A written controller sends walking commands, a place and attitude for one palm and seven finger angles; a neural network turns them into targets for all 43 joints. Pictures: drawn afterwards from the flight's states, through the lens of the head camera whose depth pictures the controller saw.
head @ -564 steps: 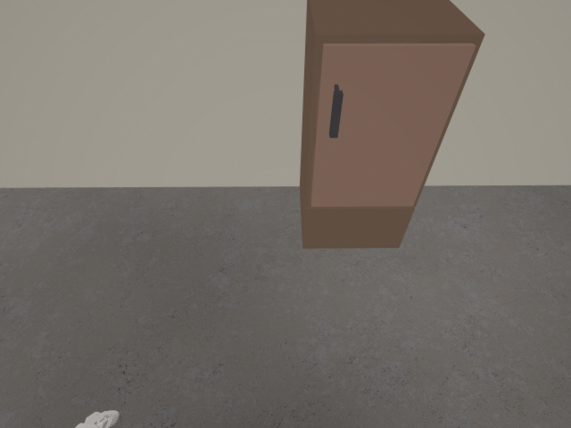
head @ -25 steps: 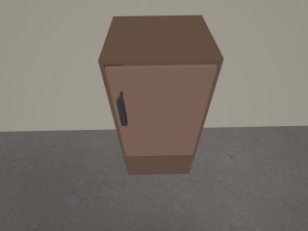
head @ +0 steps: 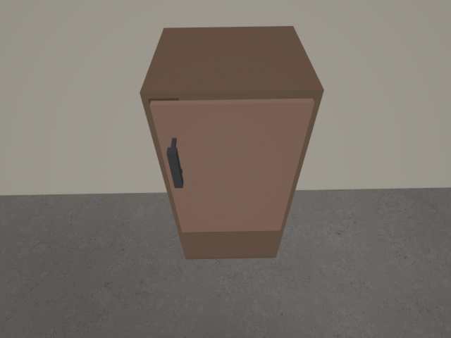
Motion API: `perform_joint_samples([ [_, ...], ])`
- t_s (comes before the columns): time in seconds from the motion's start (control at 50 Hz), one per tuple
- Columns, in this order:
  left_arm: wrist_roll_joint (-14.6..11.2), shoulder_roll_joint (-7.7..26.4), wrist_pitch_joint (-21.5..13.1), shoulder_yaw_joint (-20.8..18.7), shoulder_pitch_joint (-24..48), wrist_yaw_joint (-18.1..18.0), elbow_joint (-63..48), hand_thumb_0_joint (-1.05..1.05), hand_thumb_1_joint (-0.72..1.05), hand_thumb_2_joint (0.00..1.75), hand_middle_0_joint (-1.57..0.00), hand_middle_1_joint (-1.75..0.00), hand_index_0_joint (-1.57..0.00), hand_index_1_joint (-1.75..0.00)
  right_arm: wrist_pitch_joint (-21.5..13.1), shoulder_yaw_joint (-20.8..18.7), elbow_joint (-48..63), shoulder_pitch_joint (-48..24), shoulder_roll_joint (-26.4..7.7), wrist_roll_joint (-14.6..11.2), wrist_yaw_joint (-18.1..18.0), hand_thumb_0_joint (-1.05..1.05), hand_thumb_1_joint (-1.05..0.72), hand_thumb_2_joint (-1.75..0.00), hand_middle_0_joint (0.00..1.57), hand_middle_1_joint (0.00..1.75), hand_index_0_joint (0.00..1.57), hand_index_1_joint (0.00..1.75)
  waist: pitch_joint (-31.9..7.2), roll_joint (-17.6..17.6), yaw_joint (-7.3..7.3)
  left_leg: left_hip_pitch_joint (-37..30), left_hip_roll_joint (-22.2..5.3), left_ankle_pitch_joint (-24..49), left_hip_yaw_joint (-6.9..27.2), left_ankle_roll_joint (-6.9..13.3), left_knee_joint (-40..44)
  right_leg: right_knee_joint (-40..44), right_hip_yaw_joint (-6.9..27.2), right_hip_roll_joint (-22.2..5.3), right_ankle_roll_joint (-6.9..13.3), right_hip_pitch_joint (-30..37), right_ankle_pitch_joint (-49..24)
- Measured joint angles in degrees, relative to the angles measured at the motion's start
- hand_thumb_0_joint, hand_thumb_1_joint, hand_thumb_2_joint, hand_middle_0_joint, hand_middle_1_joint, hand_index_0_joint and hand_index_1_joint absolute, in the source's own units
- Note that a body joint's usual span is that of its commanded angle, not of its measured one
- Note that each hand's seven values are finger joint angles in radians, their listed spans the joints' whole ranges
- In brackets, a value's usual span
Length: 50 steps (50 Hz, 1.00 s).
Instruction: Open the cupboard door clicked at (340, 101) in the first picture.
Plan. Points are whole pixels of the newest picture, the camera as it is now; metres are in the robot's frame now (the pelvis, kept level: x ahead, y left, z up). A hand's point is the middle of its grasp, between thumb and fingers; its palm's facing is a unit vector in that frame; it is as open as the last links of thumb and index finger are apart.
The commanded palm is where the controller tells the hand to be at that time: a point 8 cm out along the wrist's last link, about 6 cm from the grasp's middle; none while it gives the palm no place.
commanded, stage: raise the hand with hooked fingers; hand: left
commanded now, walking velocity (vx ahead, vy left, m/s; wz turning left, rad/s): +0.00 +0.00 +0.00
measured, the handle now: (176, 163) +0.56 +0.17 -0.06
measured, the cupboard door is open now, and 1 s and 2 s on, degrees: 0 0 0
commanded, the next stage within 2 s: none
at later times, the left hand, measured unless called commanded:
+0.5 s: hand out of the picture +0.15 +0.19 -0.10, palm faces +0.07 -1.00 +0.06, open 8.7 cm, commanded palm +0.13 +0.26 -0.07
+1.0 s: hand (96, 305) +0.19 +0.26 -0.06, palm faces +0.15 -0.99 -0.07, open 11.7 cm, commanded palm +0.17 +0.30 -0.06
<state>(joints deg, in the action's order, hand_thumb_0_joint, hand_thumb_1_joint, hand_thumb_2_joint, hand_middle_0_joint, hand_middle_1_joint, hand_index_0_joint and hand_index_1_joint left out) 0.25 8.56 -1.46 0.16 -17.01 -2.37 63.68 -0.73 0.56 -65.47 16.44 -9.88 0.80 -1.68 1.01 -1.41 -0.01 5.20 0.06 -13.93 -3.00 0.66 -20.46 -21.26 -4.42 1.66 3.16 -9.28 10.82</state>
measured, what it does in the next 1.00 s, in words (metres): lowers itself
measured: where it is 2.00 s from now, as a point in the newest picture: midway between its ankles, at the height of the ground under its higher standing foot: outside the picture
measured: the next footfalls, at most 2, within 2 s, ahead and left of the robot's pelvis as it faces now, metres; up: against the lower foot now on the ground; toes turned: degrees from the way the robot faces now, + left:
none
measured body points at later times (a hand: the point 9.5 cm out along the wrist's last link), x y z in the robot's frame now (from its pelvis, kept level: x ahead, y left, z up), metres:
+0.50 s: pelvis -0.04 +0.00 -0.10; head +0.03 +0.02 +0.35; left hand +0.14 +0.25 -0.10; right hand +0.22 -0.26 -0.12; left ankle -0.03 +0.11 -0.75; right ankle +0.01 -0.08 -0.75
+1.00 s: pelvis -0.04 +0.03 -0.10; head +0.04 +0.04 +0.34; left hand +0.17 +0.31 -0.05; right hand +0.11 -0.21 -0.19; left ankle -0.03 +0.11 -0.75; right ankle +0.01 -0.08 -0.75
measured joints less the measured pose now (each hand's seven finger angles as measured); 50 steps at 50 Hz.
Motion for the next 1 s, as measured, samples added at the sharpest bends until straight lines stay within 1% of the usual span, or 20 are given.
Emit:
perform_joint_samples([
  [0.08, 0.14, -0.08, -0.38, 0.08, -0.01, -0.44, -0.04, 0.01, 0.9, 0.89, -0.2, -0.3, -0.2, -0.29, 0.06, 0.06, 0.35, -0.09, 0.0, -0.07, 0.17, 0.01, -0.9, -0.89, 0.2, 0.3, 0.2, 0.3, -0.08, -0.15, 0.12, 1.06, -0.46, -0.59, 0.0, -0.25, -1.55, -0.21, -0.16, 0.33, 0.02, -0.42, 0.0],
  [0.1, -2.59, -0.15, 2.05, -0.46, -2.33, -0.21, -7.99, 0.01, 0.9, 0.89, -0.2, -0.3, -0.2, -0.29, -0.31, 0.38, 3.0, 0.55, -0.17, -0.85, -0.04, 0.01, -0.9, -0.89, 0.2, 0.3, 0.2, 0.3, 0.51, -0.07, 0.27, 1.67, -0.59, -1.17, -0.2, -0.23, -2.66, -1.23, -0.03, 0.39, 0.0, -1.13, 0.22],
  [0.12, -4.46, -0.09, 1.95, -1.08, -5.06, -0.49, -17.51, 0.01, 0.91, 0.89, -0.2, -0.31, -0.2, -0.3, -2.29, 0.69, 5.92, 1.55, -0.39, -1.42, -0.84, 0.01, -0.9, -0.89, 0.2, 0.3, 0.2, 0.3, 1.08, 0.15, 0.76, 1.75, -0.47, -1.34, -0.52, -0.04, -3.07, -2.43, 0.26, 0.26, 0.1, -1.7, 0.64],
  [0.16, -7.24, 0.12, -1.34, -1.11, -7.66, -2.36, -31.9, 0.02, 0.9, 0.89, -0.2, -0.31, -0.2, -0.3, -7.09, 0.51, 9.95, 2.51, -1.37, -2.29, -2.12, 0.01, -0.9, -0.89, 0.2, 0.3, 0.2, 0.3, 0.64, -0.13, 0.99, 3.07, -0.08, -1.71, -0.5, 0.15, -4.49, -4.68, 0.22, -0.25, 0.17, -3.3, 1.62],
  [0.2, -9.79, -0.17, -4.29, -1.86, -6.38, -2.6, -40.81, 0.02, 0.89, 0.88, -0.2, -0.32, -0.2, -0.31, -9.9, 0.2, 14.05, 1.9, -2.84, -2.81, -2.43, 0.01, -0.9, -0.89, 0.2, 0.3, 0.2, 0.3, -0.36, -0.77, 0.03, 5.77, 0.56, -2.34, 0.29, 0.34, -7.0, -7.42, -0.58, -1.14, -0.06, -5.72, 2.79],
  [0.28, -12.27, 0.62, -17.09, -6.36, 1.82, 2.61, -45.26, 0.02, 0.83, 0.86, -0.2, -0.36, -0.2, -0.35, -13.44, -1.15, 22.1, -2.36, -4.63, -1.65, -1.36, 0.02, -0.9, -0.89, 0.2, 0.3, 0.2, 0.3, -4.22, 0.04, -1.3, 17.21, 0.94, -5.45, 0.62, 0.37, -16.84, -17.17, -0.93, -2.07, -0.11, -17.0, 6.31],
  [0.36, -15.77, 1.51, -31.77, -10.07, 4.29, 14.22, -46.15, 0.01, 0.75, 0.82, -0.21, -0.41, -0.21, -0.4, -15.35, -3.01, 29.81, -6.81, -5.35, -0.73, 1.71, 0.01, -0.9, -0.89, 0.2, 0.3, 0.2, 0.3, -6.95, 3.55, -0.93, 29.64, 0.16, -10.91, -0.24, -0.05, -29.73, -29.77, 0.14, -1.66, 0.97, -30.02, 10.58],
  [0.4, -16.35, 1.61, -35.07, -10.66, 2.39, 19.64, -46.46, 0.01, 0.71, 0.81, -0.21, -0.43, -0.21, -0.43, -15.11, -3.86, 33.08, -8.29, -6.24, -0.83, 2.67, 0.01, -0.9, -0.89, 0.2, 0.3, 0.2, 0.3, -7.97, 4.66, -0.66, 34.84, -0.09, -13.48, -0.35, -0.32, -35.67, -35.53, 0.19, -1.71, 1.23, -35.28, 12.99],
  [0.46, -17.0, 1.6, -31.98, -10.61, -2.47, 23.61, -48.09, 0.01, 0.64, 0.78, -0.22, -0.48, -0.22, -0.47, -13.2, -4.79, 37.0, -9.58, -7.34, -1.16, 2.65, 0.01, -0.9, -0.89, 0.2, 0.3, 0.2, 0.3, -8.63, 5.69, 0.42, 40.59, -0.06, -16.58, -0.11, -0.03, -42.49, -42.01, -0.13, -2.08, 1.25, -40.85, 15.88],
  [0.5, -17.09, 1.43, -28.8, -10.66, -5.68, 23.16, -49.73, 0.01, 0.59, 0.76, -0.22, -0.51, -0.22, -0.5, -12.29, -5.07, 38.84, -9.91, -7.67, -1.27, 2.13, 0.01, -0.9, -0.89, 0.2, 0.3, 0.2, 0.3, -8.5, 5.4, 1.4, 43.43, -0.15, -16.95, 0.85, 0.09, -45.81, -44.67, -1.0, -2.12, 1.19, -43.08, 17.17],
  [0.54, -16.79, 1.47, -27.19, -11.09, -8.26, 20.89, -52.56, 0.01, 0.54, 0.74, -0.23, -0.54, -0.23, -0.53, -11.91, -4.86, 39.65, -10.02, -7.19, -1.02, 1.49, 0.01, -0.9, -0.89, 0.2, 0.3, 0.2, 0.3, -8.09, 4.97, 2.28, 45.66, -0.3, -18.96, 1.84, 0.16, -48.7, -46.31, -2.01, -2.12, 1.21, -44.55, 17.93],
  [0.6, -15.97, 2.27, -28.4, -11.78, -9.86, 17.19, -59.24, 0.02, 0.47, 0.71, -0.23, -0.58, -0.23, -0.57, -11.81, -3.37, 39.03, -9.84, -5.5, -0.38, 0.69, 0.01, -0.9, -0.89, 0.2, 0.3, 0.2, 0.3, -7.56, 4.34, 3.36, 48.48, -0.56, -20.1, 3.37, 0.04, -51.58, -47.61, -3.56, -2.02, 1.24, -46.22, 18.38],
  [0.64, -15.72, 2.87, -30.04, -11.63, -8.83, 16.4, -63.22, 0.02, 0.42, 0.69, -0.23, -0.61, -0.23, -0.6, -11.95, -1.86, 37.68, -9.69, -4.36, 0.01, 0.48, 0.01, -0.9, -0.89, 0.2, 0.3, 0.2, 0.3, -7.45, 3.24, 3.58, 50.13, -0.59, -20.28, 4.38, 0.24, -52.89, -47.88, -4.58, -2.03, 1.14, -47.08, 18.3],
  [0.68, -15.57, 3.73, -30.69, -11.12, -5.91, 17.35, -65.39, 0.02, 0.37, 0.67, -0.23, -0.64, -0.23, -0.63, -11.93, -0.21, 36.18, -9.52, -3.36, 0.08, 0.46, 0.01, -0.9, -0.89, 0.2, 0.3, 0.2, 0.3, -7.52, 1.77, 3.37, 51.68, -0.53, -20.27, 5.07, 0.51, -53.88, -48.03, -5.27, -2.11, 0.9, -48.0, 18.04],
  [0.72, -15.67, 4.89, -29.38, -10.66, -2.27, 19.3, -65.29, 0.01, 0.33, 0.65, -0.23, -0.67, -0.23, -0.66, -11.56, 1.29, 34.83, -9.17, -2.2, -0.38, 0.41, 0.01, -0.9, -0.89, 0.2, 0.3, 0.21, 0.3, -7.74, 0.61, 2.79, 52.82, -0.51, -20.09, 5.05, 0.79, -54.26, -48.02, -5.28, -2.15, 0.6, -48.96, 17.63],
  [0.8, -16.87, 6.6, -20.1, -10.71, 2.64, 22.65, -61.2, 0.01, 0.23, 0.61, -0.24, -0.73, -0.24, -0.72, -9.5, 2.86, 34.26, -6.91, -0.39, -1.92, 0.19, 0.02, -0.9, -0.89, 0.21, 0.3, 0.21, 0.3, -7.79, -0.48, 0.99, 52.73, -0.53, -19.16, 3.53, 1.45, -52.6, -46.7, -3.78, -2.08, -0.08, -49.49, 16.34],
  [0.84, -17.77, 6.56, -15.74, -11.53, 2.52, 22.12, -60.03, 0.01, 0.19, 0.59, -0.25, -0.76, -0.25, -0.75, -8.72, 2.78, 34.42, -5.25, -0.08, -2.32, -0.02, 0.02, -0.9, -0.89, 0.21, 0.3, 0.21, 0.3, -7.83, -0.41, 0.14, 51.56, -0.53, -18.51, 2.52, 1.76, -50.82, -45.35, -2.76, -2.0, -0.49, -48.82, 15.62],
  [0.88, -18.34, 6.06, -14.06, -12.7, 0.93, 20.04, -60.33, 0.01, 0.14, 0.57, -0.25, -0.79, -0.25, -0.78, -8.55, 2.15, 34.57, -3.45, -0.25, -2.33, -0.18, 0.02, -0.9, -0.89, 0.21, 0.3, 0.21, 0.3, -8.01, -0.2, -0.34, 50.12, -0.54, -17.98, 1.76, 1.98, -49.06, -43.88, -1.97, -1.88, -0.79, -47.75, 15.0],
  [0.92, -18.29, 5.45, -15.33, -13.71, -1.37, 17.14, -61.61, 0.01, 0.1, 0.55, -0.26, -0.82, -0.26, -0.81, -8.88, 1.23, 34.52, -1.82, -0.86, -2.09, -0.25, 0.02, -0.9, -0.89, 0.21, 0.3, 0.21, 0.3, -8.36, 0.04, -0.52, 48.89, -0.43, -17.61, 1.36, 2.17, -47.68, -42.68, -1.53, -1.88, -1.02, -46.67, 14.61],
  [1.0, -16.87, 5.67, -22.09, -15.03, -3.17, 13.93, -61.98, 0.01, 0.0, 0.51, -0.26, -0.88, -0.26, -0.87, -9.73, 0.0, 33.96, -0.23, -3.38, -1.37, -0.26, 0.02, -0.9, -0.89, 0.21, 0.3, 0.21, 0.3, -9.23, 0.41, -0.29, 48.75, 0.03, -17.61, 1.6, 2.51, -47.47, -42.43, -1.74, -2.31, -1.29, -46.29, 14.78],
])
